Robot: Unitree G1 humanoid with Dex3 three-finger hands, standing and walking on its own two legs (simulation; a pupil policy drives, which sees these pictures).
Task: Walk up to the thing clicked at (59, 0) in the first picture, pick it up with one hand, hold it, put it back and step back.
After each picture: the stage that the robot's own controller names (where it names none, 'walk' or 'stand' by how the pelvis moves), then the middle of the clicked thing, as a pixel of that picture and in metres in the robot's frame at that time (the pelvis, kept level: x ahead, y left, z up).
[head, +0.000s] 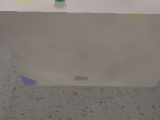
stand; out of the picture +1.00 +0.16 +0.06
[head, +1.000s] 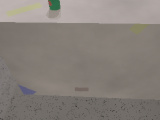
walk; out of the picture +0.88 +0.21 +0.07
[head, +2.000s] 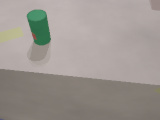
walk; (39, 28) +0.51 +0.19 +0.09
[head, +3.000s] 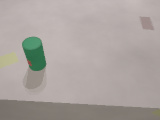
stand; (35, 54) +0.44 +0.19 +0.06
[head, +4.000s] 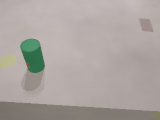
stand; (33, 56) +0.44 +0.19 +0.06
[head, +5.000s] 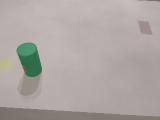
stand; (30, 60) +0.42 +0.20 +0.06
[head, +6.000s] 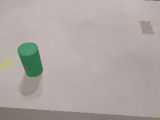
stand; (31, 60) +0.42 +0.20 +0.06
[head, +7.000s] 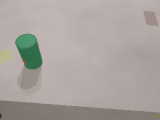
rise first; (30, 52) +0.43 +0.20 +0.06
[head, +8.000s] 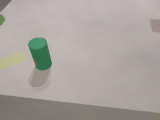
rise first; (40, 54) +0.45 +0.20 +0.06
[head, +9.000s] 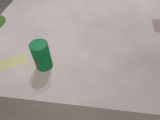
go down; (41, 55) +0.44 +0.20 +0.06
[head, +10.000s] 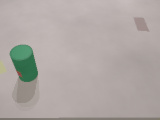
go down; (25, 64) +0.40 +0.19 +0.07
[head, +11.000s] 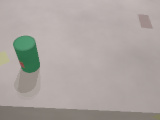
close in; (27, 55) +0.42 +0.19 +0.07
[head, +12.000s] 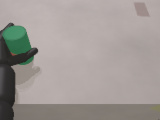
close; (19, 46) +0.44 +0.20 +0.10
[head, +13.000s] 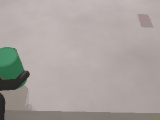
lift; (10, 69) +0.33 +0.22 +0.13
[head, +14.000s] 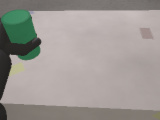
lift; (23, 36) +0.34 +0.17 +0.27
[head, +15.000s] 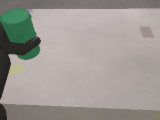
hold; (22, 35) +0.34 +0.17 +0.27
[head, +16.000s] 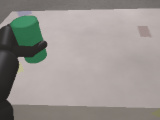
hold; (30, 40) +0.35 +0.16 +0.25
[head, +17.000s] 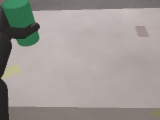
crouch; (22, 22) +0.39 +0.17 +0.28
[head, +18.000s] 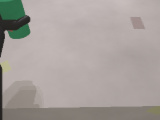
lower; (14, 16) +0.46 +0.20 +0.24
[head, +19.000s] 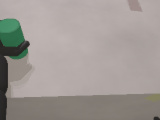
lower; (13, 39) +0.45 +0.20 +0.11
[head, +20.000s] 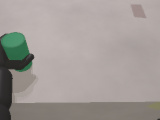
lower; (18, 52) +0.42 +0.20 +0.09
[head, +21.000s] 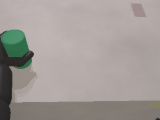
lower; (18, 50) +0.43 +0.20 +0.09
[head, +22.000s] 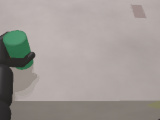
rest; (19, 50) +0.42 +0.20 +0.10
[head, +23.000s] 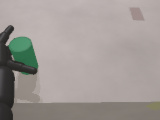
withdraw; (24, 56) +0.41 +0.18 +0.09
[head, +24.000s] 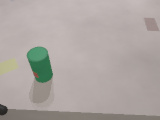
sink last; (40, 65) +0.39 +0.17 +0.07
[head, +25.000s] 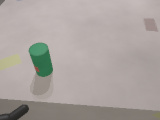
stand; (41, 60) +0.42 +0.18 +0.06
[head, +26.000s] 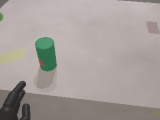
stand; (46, 54) +0.44 +0.17 +0.07
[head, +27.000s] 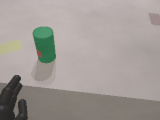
stand; (45, 45) +0.45 +0.17 +0.11
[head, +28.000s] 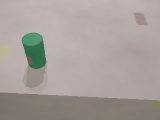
stand; (35, 51) +0.43 +0.19 +0.08
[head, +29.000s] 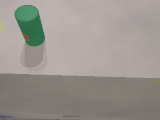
walk; (31, 27) +0.47 +0.18 +0.09
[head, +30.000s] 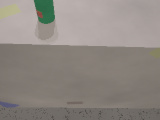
walk; (44, 5) +0.59 +0.16 +0.09
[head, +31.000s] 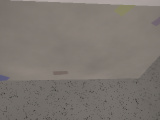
walk; out of the picture +0.83 +0.26 +0.08
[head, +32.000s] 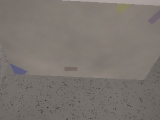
stand; out of the picture +1.03 +0.23 +0.08
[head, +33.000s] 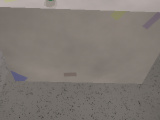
stand; out of the picture +1.04 +0.23 +0.06
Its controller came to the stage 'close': yes
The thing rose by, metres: 0.22
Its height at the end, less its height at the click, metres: +0.00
